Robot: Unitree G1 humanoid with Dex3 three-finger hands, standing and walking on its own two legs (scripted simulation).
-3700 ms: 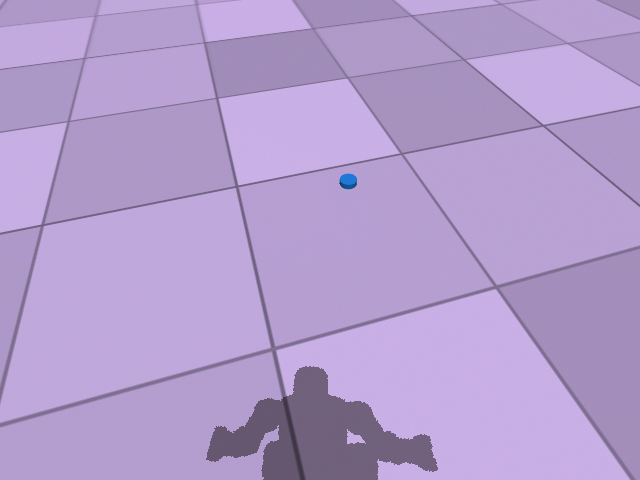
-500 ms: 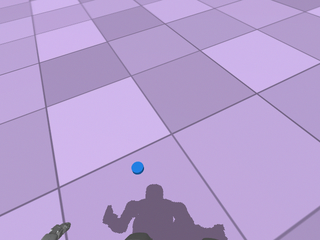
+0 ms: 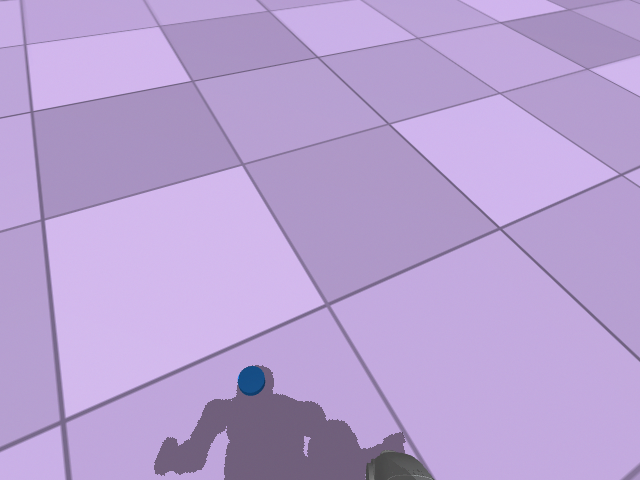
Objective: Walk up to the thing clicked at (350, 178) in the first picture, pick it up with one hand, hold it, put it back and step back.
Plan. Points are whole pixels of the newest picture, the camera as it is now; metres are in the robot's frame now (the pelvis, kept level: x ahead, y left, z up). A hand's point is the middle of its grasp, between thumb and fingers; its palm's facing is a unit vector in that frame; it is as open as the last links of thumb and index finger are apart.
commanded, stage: walk up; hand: left
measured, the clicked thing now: (251, 380) +0.49 +0.20 -0.75
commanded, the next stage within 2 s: stand in 1.90 s
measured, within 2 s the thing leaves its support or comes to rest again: neither
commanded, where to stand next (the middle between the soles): +0.15 -0.01 m, yaw +0 degrees
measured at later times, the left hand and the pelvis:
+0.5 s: hand (138, 465) +0.16 +0.27 -0.16, palm faces +0.00 -0.93 -0.38, open 7.4 cm; pelvis +0.08 +0.00 -0.02, yaw +1 degrees
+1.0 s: hand (153, 429) +0.20 +0.25 -0.14, palm faces +0.02 -0.94 -0.35, open 7.4 cm; pelvis +0.13 +0.00 +0.01, yaw +1 degrees
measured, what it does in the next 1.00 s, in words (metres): walks ahead: right foot, then left foot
